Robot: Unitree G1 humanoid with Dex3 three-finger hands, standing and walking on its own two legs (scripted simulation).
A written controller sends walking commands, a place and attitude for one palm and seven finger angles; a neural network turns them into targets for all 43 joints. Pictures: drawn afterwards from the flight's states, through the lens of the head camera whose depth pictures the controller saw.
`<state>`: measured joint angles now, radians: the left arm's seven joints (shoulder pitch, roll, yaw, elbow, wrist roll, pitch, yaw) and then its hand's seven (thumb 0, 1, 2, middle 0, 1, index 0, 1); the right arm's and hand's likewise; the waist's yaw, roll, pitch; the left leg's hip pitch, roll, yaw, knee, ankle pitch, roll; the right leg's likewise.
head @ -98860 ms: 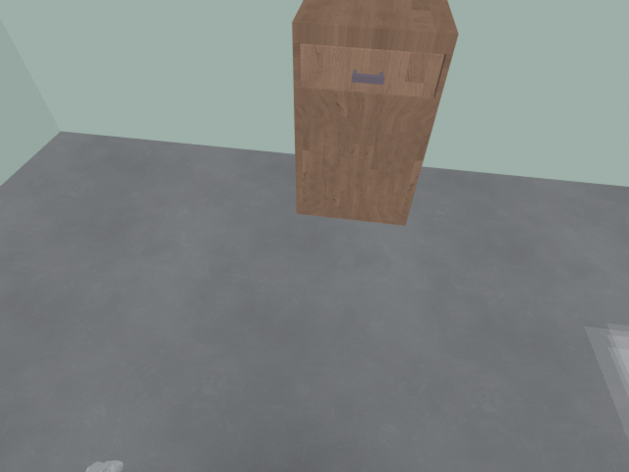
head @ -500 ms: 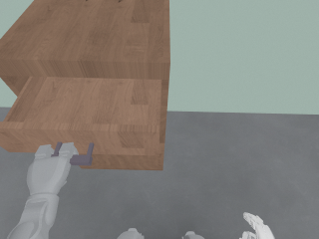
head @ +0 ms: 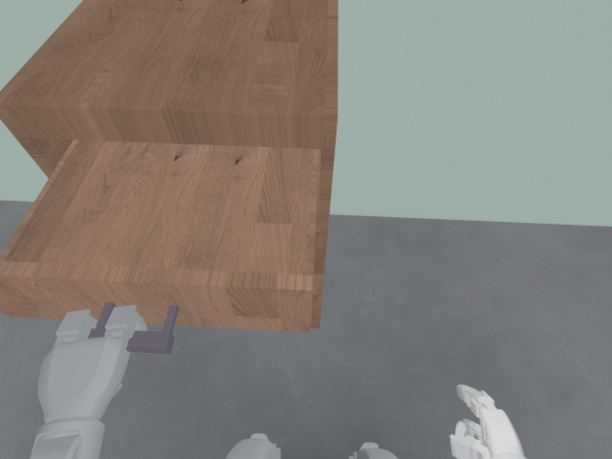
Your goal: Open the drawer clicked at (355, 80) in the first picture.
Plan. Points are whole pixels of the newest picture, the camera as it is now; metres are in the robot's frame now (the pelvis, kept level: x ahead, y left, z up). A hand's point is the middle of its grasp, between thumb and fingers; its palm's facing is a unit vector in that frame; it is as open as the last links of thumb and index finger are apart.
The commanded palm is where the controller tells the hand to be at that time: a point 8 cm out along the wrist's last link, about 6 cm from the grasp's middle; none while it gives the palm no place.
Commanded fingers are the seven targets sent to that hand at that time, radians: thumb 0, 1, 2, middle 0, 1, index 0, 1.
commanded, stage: pull the drawer open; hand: left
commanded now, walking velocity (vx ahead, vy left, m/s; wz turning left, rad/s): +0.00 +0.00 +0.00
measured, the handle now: (135, 326) +0.28 +0.25 +0.00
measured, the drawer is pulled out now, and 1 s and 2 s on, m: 0.24 0.30 0.30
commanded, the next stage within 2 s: open the thumb to release the handle in 0.76 s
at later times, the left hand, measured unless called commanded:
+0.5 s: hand (94, 419) +0.17 +0.27 -0.02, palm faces -0.05 -0.06 -1.00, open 5.7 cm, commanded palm +0.13 +0.27 +0.02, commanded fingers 0.00 0.90 0.90 -0.40 -1.35 -0.40 -1.35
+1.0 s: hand (81, 430) +0.16 +0.28 -0.02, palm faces -0.03 -0.03 -1.00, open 5.9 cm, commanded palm +0.14 +0.27 +0.02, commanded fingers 0.00 0.34 0.66 -0.36 -1.29 -0.36 -1.29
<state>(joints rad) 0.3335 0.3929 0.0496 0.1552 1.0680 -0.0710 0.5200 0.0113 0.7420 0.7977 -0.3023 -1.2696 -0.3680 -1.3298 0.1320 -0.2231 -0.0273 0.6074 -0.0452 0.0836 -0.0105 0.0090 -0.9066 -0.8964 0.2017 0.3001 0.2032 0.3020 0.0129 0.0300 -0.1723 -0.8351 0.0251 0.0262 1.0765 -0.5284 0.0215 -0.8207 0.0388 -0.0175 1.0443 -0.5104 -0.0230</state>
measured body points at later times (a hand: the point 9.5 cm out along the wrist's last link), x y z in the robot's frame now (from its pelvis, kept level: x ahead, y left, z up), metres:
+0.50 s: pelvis +0.00 +0.00 -0.01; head +0.07 +0.00 +0.44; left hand +0.17 +0.27 +0.03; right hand +0.20 -0.23 -0.11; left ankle -0.01 +0.10 -0.66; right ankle +0.00 -0.11 -0.66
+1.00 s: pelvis +0.00 +0.00 -0.02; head +0.07 -0.01 +0.42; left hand +0.15 +0.28 +0.03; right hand +0.20 -0.23 -0.13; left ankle -0.01 +0.10 -0.66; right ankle +0.00 -0.11 -0.66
